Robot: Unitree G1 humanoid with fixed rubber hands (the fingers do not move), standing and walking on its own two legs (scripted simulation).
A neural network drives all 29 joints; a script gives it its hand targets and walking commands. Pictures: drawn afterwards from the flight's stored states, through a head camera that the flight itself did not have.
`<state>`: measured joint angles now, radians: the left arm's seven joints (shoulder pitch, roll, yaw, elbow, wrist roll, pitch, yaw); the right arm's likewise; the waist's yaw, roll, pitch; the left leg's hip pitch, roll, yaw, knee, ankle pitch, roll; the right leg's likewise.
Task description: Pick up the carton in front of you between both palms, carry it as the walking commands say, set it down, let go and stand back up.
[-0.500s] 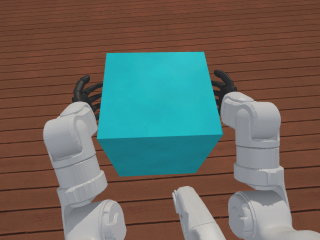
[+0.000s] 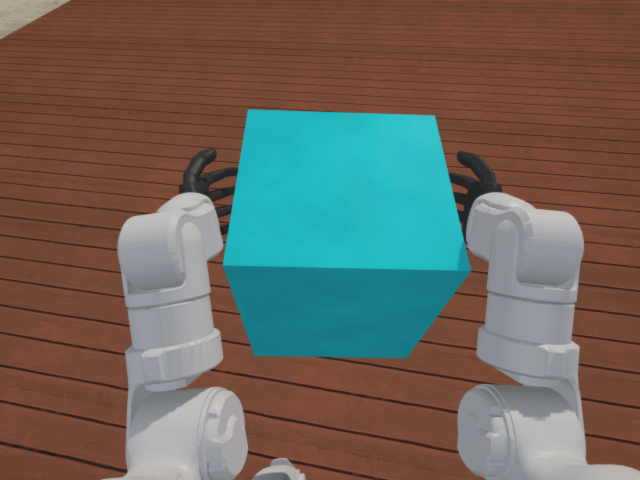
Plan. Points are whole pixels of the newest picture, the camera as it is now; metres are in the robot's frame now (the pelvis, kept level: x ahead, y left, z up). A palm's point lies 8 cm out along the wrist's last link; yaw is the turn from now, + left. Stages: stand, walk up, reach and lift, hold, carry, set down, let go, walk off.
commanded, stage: carry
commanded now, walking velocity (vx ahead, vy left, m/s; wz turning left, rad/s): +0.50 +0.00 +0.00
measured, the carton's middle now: (335, 247) +0.38 +0.01 +0.10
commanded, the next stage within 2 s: none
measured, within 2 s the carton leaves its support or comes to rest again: neither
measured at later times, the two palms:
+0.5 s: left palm (243, 124) +0.64 +0.16 +0.13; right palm (425, 127) +0.62 -0.14 +0.12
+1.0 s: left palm (254, 73) +0.88 +0.17 +0.10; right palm (396, 73) +0.86 -0.13 +0.09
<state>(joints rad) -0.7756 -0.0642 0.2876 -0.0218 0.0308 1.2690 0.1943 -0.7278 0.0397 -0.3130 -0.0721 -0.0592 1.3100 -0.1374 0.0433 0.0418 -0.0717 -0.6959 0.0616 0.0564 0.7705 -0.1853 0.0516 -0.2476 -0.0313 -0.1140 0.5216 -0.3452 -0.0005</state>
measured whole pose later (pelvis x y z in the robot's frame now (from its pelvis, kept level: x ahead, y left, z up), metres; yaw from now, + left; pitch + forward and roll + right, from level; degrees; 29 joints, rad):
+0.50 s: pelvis +0.29 +0.01 +0.01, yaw -2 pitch +6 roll -1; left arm -0.57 -0.10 0.28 -0.02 0.07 1.17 0.16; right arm -0.51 0.12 -0.26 -0.03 -0.09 1.16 -0.13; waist 0.01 -0.02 -0.07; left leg -0.10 0.02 0.14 0.30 -0.30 0.02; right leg -0.56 -0.07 -0.09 0.53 -0.09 0.01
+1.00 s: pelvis +0.62 +0.03 +0.00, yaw -2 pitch +3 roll +0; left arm -0.09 -0.13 0.10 -0.44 0.07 1.24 0.13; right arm -0.08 0.13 -0.05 -0.39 -0.07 1.23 -0.11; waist -0.01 -0.01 -0.14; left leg -0.36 0.06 0.22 0.52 -0.22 0.05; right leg -0.36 -0.08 -0.06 1.09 -0.46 0.01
